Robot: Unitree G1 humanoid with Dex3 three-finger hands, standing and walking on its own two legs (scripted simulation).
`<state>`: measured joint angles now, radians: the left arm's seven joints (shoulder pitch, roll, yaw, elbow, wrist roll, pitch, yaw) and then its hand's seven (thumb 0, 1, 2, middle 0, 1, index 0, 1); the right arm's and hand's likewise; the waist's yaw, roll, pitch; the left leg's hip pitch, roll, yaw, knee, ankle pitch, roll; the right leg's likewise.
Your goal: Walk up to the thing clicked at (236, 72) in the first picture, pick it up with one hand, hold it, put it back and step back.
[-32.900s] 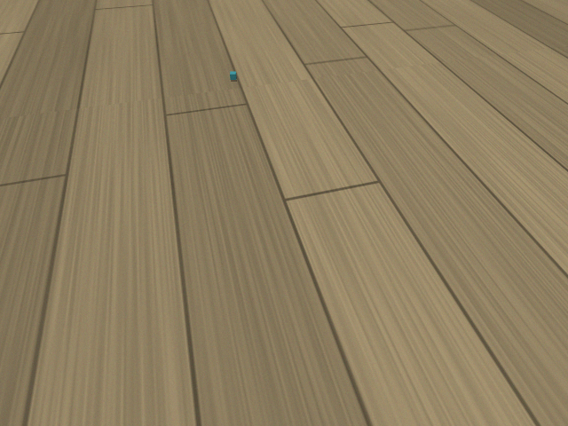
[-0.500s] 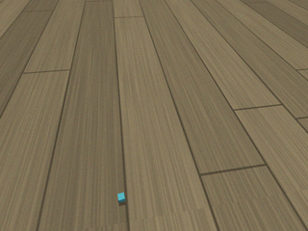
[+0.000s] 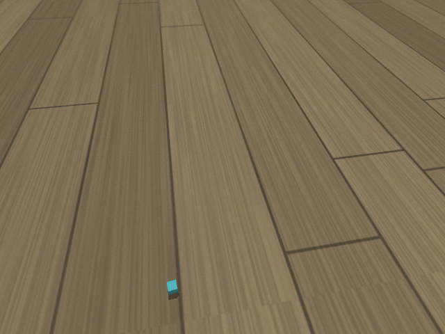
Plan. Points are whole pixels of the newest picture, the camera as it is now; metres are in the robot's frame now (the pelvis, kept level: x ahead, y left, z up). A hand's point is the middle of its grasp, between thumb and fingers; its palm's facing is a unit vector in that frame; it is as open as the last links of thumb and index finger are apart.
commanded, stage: stand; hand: left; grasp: from above
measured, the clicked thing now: (172, 287) +0.45 +0.22 -0.76
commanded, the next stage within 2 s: step back in 1.34 s
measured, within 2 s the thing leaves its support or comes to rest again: neither
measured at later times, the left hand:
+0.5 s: hand out of the picture +0.08 +0.24 -0.16, palm faces +0.01 -0.94 -0.34, open 7.3 cm
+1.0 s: hand out of the picture +0.10 +0.23 -0.15, palm faces +0.00 -0.94 -0.34, open 7.3 cm
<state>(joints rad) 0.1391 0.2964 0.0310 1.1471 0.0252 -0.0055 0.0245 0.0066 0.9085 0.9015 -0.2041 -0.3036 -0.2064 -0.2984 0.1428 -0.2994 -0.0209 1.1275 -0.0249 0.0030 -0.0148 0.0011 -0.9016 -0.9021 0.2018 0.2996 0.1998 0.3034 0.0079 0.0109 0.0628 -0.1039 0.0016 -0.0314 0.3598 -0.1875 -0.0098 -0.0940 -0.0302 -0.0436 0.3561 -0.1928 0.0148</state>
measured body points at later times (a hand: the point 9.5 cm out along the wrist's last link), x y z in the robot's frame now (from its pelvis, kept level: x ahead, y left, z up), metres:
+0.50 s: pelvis +0.02 -0.01 +0.00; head +0.02 -0.01 +0.45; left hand +0.08 +0.29 -0.13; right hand +0.08 -0.30 -0.14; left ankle +0.01 +0.13 -0.75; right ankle +0.00 -0.13 -0.75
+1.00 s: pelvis +0.01 -0.01 +0.00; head +0.02 -0.02 +0.45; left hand +0.10 +0.28 -0.13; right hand +0.09 -0.30 -0.14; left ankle +0.01 +0.13 -0.75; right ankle +0.00 -0.13 -0.75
